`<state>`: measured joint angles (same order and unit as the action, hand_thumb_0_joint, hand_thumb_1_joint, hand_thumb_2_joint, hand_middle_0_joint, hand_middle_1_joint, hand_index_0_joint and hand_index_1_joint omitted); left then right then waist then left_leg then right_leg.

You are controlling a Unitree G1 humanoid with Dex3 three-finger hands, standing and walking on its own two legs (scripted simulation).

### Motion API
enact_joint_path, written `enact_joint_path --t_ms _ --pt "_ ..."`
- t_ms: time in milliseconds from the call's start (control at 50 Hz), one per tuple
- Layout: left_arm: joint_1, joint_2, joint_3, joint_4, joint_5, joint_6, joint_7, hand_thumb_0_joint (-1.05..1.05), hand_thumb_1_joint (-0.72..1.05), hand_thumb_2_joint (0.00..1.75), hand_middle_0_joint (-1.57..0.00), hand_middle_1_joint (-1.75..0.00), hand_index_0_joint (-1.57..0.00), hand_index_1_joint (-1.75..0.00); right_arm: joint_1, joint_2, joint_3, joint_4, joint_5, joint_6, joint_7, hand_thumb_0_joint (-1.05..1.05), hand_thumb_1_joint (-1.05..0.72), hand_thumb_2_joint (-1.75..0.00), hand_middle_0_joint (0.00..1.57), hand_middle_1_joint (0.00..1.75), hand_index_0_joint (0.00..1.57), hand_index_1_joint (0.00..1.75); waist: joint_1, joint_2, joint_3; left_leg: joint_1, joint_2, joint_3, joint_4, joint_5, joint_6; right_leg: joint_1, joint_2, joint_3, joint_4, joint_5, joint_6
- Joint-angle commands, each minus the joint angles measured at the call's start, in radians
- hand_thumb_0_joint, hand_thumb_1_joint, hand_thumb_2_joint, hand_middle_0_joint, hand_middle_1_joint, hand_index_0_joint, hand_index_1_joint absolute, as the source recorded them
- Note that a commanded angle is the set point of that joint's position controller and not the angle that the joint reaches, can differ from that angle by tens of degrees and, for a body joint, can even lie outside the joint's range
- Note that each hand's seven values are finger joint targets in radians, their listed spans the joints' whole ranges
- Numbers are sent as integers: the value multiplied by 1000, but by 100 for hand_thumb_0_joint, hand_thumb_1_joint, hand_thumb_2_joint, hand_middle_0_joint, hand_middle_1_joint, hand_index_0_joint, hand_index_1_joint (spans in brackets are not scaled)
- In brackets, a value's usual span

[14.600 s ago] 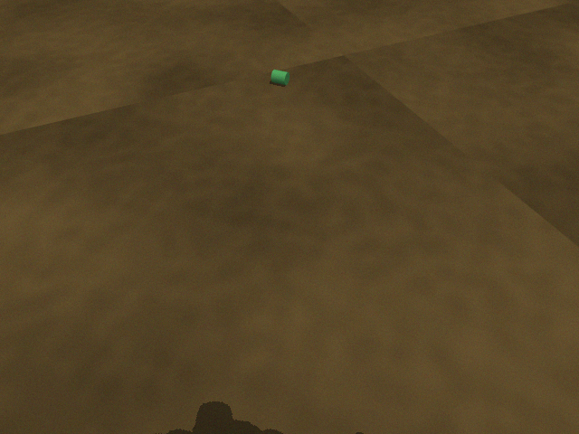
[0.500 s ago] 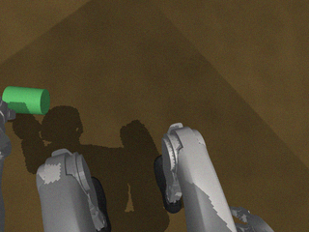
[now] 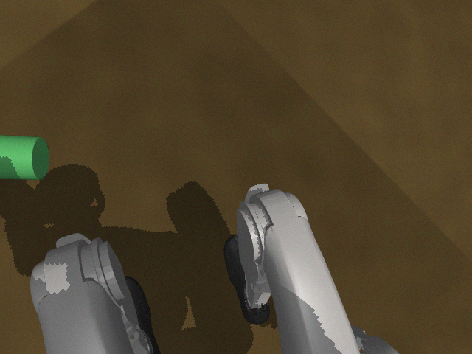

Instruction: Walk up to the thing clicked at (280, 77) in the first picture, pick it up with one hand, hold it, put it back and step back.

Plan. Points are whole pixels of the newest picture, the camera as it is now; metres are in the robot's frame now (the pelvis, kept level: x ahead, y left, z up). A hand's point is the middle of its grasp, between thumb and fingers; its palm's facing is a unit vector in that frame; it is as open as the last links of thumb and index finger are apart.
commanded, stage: rise first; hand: left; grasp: from above
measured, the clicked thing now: (10, 157) +0.48 +0.31 -0.29
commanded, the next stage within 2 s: none
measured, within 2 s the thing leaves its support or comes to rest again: neither
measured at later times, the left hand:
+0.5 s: hand out of the picture +0.45 +0.35 -0.17, palm faces +0.02 -0.44 -0.90, open 14.2 cm
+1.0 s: hand out of the picture +0.46 +0.34 -0.17, palm faces +0.04 -0.44 -0.90, open 14.2 cm
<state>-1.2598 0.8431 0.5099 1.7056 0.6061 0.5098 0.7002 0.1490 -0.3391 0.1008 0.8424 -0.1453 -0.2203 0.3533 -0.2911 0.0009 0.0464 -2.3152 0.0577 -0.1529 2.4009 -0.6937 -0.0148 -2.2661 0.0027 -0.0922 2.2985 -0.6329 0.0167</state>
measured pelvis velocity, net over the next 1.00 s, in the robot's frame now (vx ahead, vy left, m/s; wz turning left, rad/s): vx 0.00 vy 0.00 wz -0.04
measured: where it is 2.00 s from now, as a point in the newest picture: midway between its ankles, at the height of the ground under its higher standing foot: (198, 316)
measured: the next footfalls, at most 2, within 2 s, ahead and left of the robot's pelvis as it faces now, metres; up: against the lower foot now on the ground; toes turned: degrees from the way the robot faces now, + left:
none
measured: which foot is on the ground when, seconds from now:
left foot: down 0.00-1.00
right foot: down 0.00-1.00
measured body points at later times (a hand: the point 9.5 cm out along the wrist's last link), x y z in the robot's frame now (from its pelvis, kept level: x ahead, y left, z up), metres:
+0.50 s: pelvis +0.00 +0.00 +0.00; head +0.27 +0.06 +0.35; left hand +0.45 +0.36 -0.12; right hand +0.00 -0.27 -0.08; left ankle +0.07 +0.13 -0.30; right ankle +0.11 -0.12 -0.30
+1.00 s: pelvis +0.00 +0.00 +0.00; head +0.28 +0.06 +0.35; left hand +0.46 +0.35 -0.12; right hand -0.01 -0.26 -0.08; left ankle +0.07 +0.13 -0.30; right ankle +0.11 -0.12 -0.30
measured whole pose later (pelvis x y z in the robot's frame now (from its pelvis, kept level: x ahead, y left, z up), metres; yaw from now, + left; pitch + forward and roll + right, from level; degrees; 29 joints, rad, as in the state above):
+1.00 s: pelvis +0.00 +0.00 +0.00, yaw -2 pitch +33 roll -10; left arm -1.33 0.91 0.47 1.71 0.58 0.54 0.75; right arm 0.16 -0.37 0.16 0.79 -0.13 -0.21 0.43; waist -0.35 -0.02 0.10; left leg -2.31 0.06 -0.20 2.42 -0.70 -0.02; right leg -2.24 0.02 -0.13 2.29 -0.62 0.02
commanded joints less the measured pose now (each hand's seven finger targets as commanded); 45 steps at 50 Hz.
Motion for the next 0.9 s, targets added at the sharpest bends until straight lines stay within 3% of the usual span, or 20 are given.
enact_joint_path --t_ms 0,180,220,300,320,440,560,620,640,780,880 --pt "-293 280 -41 -115 41 -3 55 0 -55 104 -8 -99 -5 -103 247 -290 -72 30 1 -3 -1 0 -91 -90 20 30 20 30 -24 321 -707 481 -16 79 -228 160 27 397 34 -79 -243 173 -22" --pt "-281 275 -32 -104 19 12 72 0 -57 104 -8 -99 -5 -103 257 -302 -64 16 8 -1 20 0 -91 -90 20 30 20 30 -33 313 -703 483 -11 64 -222 180 27 418 40 -95 -238 205 -17" --pt "-285 271 -45 -101 16 15 71 0 -57 105 -8 -99 -5 -103 259 -315 -62 8 7 2 24 0 -91 -90 20 30 20 30 -46 325 -684 499 -8 57 -225 188 24 408 41 -98 -231 216 -19" --pt "-311 298 -46 -111 21 14 79 0 -58 105 -9 -98 -5 -103 241 -320 -58 23 9 3 29 0 -91 -90 20 30 20 30 -41 349 -668 489 -7 50 -232 177 25 398 41 -105 -225 211 -21" --pt "-324 288 -61 -131 24 15 75 0 -57 105 -8 -98 -5 -102 242 -313 -52 18 6 3 31 0 -91 -90 20 30 20 30 -55 350 -657 498 -10 50 -225 178 26 386 38 -105 -223 214 -20" --pt "-326 273 -78 -125 16 12 71 0 -58 105 -8 -98 -5 -103 241 -310 -38 16 7 2 43 0 -91 -90 20 30 20 30 -67 362 -653 488 -11 51 -224 165 25 395 39 -106 -228 203 -21" --pt "-347 261 -75 -114 -2 13 77 0 -58 106 -8 -98 -5 -103 267 -317 -29 5 9 2 52 0 -91 -90 20 30 20 30 -79 371 -661 521 -7 34 -236 185 17 399 37 -114 -223 222 -25" --pt "-342 286 -74 -93 5 21 84 0 -58 105 -8 -99 -5 -103 257 -338 -37 -5 11 2 50 0 -91 -90 20 30 20 30 -82 383 -665 514 -9 40 -231 176 21 406 44 -109 -234 217 -24" --pt "-366 279 -74 -113 3 15 88 0 -58 105 -8 -99 -5 -103 274 -321 -20 -4 14 4 55 0 -91 -90 20 30 20 30 -81 366 -681 503 -6 40 -226 192 19 431 47 -108 -229 235 -23" --pt "-355 316 -60 -111 15 22 109 0 -59 106 -8 -98 -5 -102 253 -325 -18 -7 11 6 64 0 -91 -90 20 30 20 30 -74 379 -676 494 -8 48 -216 195 25 440 46 -107 -237 245 -18" --pt "-335 304 -75 -101 10 27 96 0 -57 105 -9 -98 -5 -102 259 -324 -12 -5 16 10 72 0 -91 -90 20 30 20 30 -75 363 -661 480 -8 42 -216 186 27 438 51 -113 -235 235 -17"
